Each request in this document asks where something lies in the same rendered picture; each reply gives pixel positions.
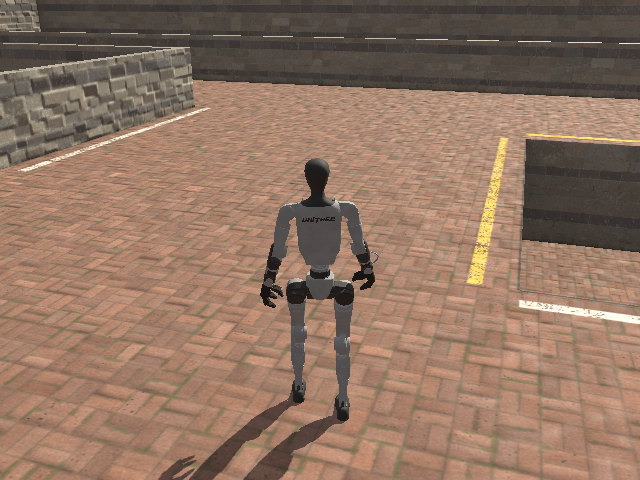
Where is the robot right upper arm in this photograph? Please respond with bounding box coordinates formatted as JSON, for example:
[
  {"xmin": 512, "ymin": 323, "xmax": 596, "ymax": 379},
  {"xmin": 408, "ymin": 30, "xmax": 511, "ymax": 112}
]
[{"xmin": 339, "ymin": 201, "xmax": 367, "ymax": 255}]

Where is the humanoid robot torso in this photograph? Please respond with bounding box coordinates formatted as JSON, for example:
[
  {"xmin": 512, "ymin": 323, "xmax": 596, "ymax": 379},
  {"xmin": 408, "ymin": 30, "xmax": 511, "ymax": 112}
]
[{"xmin": 295, "ymin": 196, "xmax": 342, "ymax": 300}]

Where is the right robot hand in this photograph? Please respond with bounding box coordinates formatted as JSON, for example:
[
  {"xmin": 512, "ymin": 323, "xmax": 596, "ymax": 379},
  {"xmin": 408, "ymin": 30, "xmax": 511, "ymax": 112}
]
[{"xmin": 352, "ymin": 270, "xmax": 375, "ymax": 290}]

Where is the left robot hand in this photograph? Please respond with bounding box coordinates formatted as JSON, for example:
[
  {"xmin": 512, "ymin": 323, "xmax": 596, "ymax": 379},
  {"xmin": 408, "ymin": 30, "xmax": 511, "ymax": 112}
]
[{"xmin": 260, "ymin": 284, "xmax": 284, "ymax": 308}]

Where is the robot left thigh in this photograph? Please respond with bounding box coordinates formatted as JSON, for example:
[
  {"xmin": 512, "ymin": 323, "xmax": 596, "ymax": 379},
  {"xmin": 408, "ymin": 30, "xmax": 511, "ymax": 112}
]
[{"xmin": 286, "ymin": 278, "xmax": 307, "ymax": 343}]

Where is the robot left upper arm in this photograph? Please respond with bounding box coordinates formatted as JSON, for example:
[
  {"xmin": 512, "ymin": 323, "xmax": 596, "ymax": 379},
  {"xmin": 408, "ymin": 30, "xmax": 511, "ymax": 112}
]
[{"xmin": 271, "ymin": 203, "xmax": 297, "ymax": 259}]

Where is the left robot forearm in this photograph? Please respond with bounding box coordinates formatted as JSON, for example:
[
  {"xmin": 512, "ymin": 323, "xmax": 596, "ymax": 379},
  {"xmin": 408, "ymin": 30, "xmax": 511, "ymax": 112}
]
[{"xmin": 263, "ymin": 243, "xmax": 282, "ymax": 287}]

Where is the right robot forearm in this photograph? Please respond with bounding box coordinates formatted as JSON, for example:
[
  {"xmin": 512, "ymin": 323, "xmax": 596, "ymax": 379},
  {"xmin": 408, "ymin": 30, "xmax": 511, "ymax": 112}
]
[{"xmin": 356, "ymin": 239, "xmax": 373, "ymax": 274}]

